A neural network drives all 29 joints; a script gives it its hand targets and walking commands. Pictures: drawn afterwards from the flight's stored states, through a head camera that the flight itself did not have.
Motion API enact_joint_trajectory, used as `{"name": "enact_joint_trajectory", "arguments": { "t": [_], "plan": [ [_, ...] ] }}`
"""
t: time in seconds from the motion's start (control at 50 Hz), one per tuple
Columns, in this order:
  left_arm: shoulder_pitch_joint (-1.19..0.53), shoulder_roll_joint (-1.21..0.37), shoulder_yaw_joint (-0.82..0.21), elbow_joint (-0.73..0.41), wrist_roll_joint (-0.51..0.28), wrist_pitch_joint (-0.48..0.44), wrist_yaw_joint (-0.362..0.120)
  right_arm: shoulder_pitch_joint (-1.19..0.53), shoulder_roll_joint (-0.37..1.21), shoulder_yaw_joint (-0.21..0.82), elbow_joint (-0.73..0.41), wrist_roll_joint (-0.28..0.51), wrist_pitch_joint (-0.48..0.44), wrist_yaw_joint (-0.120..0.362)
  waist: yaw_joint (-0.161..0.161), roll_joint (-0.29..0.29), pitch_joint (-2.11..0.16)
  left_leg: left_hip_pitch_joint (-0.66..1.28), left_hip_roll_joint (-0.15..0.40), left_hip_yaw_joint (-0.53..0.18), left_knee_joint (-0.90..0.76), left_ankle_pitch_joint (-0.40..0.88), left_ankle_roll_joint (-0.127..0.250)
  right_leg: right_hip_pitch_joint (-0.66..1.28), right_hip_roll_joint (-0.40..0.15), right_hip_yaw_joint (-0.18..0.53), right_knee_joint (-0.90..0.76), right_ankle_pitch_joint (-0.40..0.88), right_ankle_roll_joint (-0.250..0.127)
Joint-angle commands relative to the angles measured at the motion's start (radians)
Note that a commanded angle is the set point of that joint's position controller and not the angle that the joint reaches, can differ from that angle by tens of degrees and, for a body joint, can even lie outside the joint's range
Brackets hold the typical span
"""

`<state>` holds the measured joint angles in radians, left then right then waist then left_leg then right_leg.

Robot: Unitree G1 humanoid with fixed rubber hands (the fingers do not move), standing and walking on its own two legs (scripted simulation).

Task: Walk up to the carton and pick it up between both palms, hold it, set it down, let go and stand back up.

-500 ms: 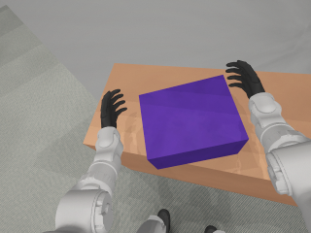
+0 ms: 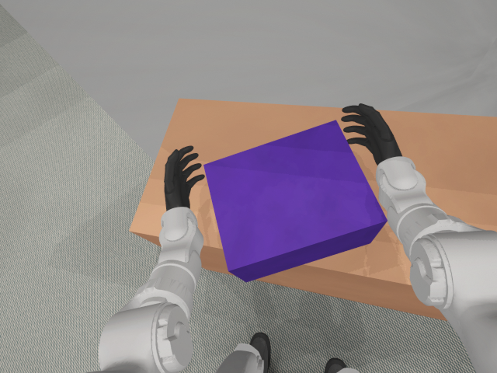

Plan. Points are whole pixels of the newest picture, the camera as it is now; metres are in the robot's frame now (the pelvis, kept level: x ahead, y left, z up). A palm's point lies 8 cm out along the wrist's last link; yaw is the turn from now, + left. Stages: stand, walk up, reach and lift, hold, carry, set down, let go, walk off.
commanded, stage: reach and lift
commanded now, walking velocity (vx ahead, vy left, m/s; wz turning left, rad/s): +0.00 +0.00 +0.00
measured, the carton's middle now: (289, 205) +0.41 +0.04 -0.10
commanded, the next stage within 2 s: none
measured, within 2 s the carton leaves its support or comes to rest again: leaves its support in 1.98 s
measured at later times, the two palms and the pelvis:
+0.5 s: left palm (180, 197) +0.38 +0.22 -0.02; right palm (381, 151) +0.49 -0.11 -0.02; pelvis +0.00 +0.01 +0.00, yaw -1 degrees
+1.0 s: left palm (181, 198) +0.38 +0.22 -0.03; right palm (381, 152) +0.48 -0.11 -0.02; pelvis +0.00 +0.01 +0.00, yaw -1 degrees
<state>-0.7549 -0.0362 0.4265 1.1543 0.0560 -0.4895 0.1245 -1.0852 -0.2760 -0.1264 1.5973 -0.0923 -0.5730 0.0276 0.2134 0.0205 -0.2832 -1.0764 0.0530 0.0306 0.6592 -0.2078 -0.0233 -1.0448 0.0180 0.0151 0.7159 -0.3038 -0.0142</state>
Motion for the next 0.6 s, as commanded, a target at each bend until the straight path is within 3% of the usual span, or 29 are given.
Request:
{"name": "enact_joint_trajectory", "arguments": {
  "t": [0.0,0.1,0.12,0.14,0.18,0.2,0.22,0.3,0.46,0.56,0.58],
  "plan": [
    [-0.347,-0.257,-0.085,-0.037,0.164,-0.033,-0.058,-0.363,0.363,-0.059,-0.040,-0.165,-0.040,0.091,-0.008,-0.213,-0.559,0.422,-0.024,0.102,0.048,0.432,0.020,0.359,0.061,-0.077,-0.079,0.340,0.040],
    [-0.335,-0.339,-0.092,-0.019,0.227,-0.041,-0.086,-0.332,0.492,-0.106,-0.005,-0.265,-0.058,0.122,-0.010,-0.216,-0.504,0.425,-0.031,0.118,0.021,0.395,0.035,0.380,0.051,-0.084,-0.098,0.330,0.040],
    [-0.334,-0.348,-0.095,-0.019,0.229,-0.044,-0.086,-0.321,0.504,-0.109,0.002,-0.275,-0.060,0.126,-0.008,-0.211,-0.492,0.418,-0.030,0.118,0.021,0.386,0.036,0.383,0.048,-0.084,-0.096,0.322,0.038],
    [-0.323,-0.353,-0.096,-0.018,0.239,-0.043,-0.089,-0.294,0.509,-0.131,0.018,-0.295,-0.060,0.125,-0.025,-0.219,-0.486,0.427,-0.031,0.119,0.014,0.392,0.035,0.389,0.050,-0.090,-0.103,0.329,0.038],
    [-0.315,-0.357,-0.098,-0.014,0.239,-0.051,-0.087,-0.301,0.521,-0.132,0.013,-0.302,-0.069,0.130,-0.011,-0.221,-0.489,0.414,-0.031,0.121,0.015,0.389,0.035,0.400,0.049,-0.087,-0.097,0.334,0.039],
    [-0.300,-0.358,-0.093,0.000,0.250,-0.052,-0.089,-0.283,0.531,-0.141,0.017,-0.315,-0.069,0.130,-0.020,-0.224,-0.476,0.415,-0.032,0.124,0.011,0.383,0.038,0.404,0.047,-0.090,-0.102,0.350,0.041],
    [-0.302,-0.358,-0.090,-0.005,0.252,-0.058,-0.087,-0.292,0.540,-0.130,0.011,-0.309,-0.076,0.132,-0.006,-0.225,-0.483,0.406,-0.032,0.121,0.016,0.394,0.038,0.410,0.048,-0.088,-0.091,0.364,0.041],
    [-0.277,-0.382,-0.098,0.002,0.255,-0.066,-0.087,-0.262,0.545,-0.143,0.043,-0.324,-0.082,0.132,-0.025,-0.212,-0.479,0.419,-0.031,0.119,0.012,0.404,0.032,0.399,0.050,-0.094,-0.099,0.363,0.035],
    [-0.250,-0.396,-0.096,0.032,0.266,-0.078,-0.078,-0.252,0.552,-0.150,0.069,-0.325,-0.084,0.142,-0.015,-0.189,-0.440,0.436,-0.024,0.113,0.012,0.388,0.033,0.344,0.055,-0.098,-0.115,0.312,0.025],
    [-0.230,-0.401,-0.103,0.047,0.271,-0.081,-0.073,-0.231,0.559,-0.151,0.088,-0.327,-0.081,0.140,-0.020,-0.183,-0.434,0.441,-0.024,0.110,0.019,0.387,0.030,0.327,0.059,-0.099,-0.114,0.307,0.022],
    [-0.218,-0.416,-0.110,0.046,0.268,-0.082,-0.073,-0.222,0.557,-0.155,0.089,-0.328,-0.082,0.140,-0.037,-0.184,-0.427,0.435,-0.024,0.107,0.016,0.388,0.029,0.329,0.060,-0.101,-0.117,0.316,0.019]
  ]
}}
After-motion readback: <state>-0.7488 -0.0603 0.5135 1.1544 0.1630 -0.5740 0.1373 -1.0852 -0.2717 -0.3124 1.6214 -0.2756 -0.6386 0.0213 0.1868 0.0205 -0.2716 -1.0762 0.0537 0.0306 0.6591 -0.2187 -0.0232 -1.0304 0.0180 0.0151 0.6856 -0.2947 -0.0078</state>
